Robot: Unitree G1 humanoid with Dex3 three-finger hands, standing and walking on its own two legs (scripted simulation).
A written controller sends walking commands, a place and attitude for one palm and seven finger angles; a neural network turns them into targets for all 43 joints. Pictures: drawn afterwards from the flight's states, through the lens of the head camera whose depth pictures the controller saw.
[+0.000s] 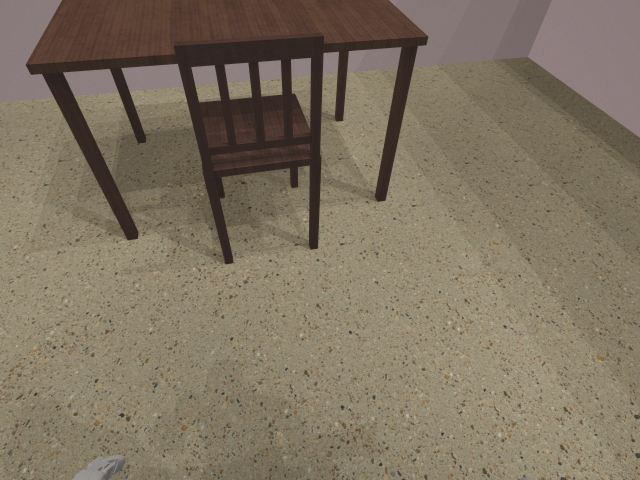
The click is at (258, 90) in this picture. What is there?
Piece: chair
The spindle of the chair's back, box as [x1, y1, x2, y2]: [248, 62, 264, 141]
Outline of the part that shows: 248,63 257,141 263,141 264,132 257,62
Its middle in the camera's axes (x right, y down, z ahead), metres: -0.18 -0.38 +1.10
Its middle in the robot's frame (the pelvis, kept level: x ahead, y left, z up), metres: +1.07 +0.23 -0.09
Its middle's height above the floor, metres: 0.67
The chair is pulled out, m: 0.00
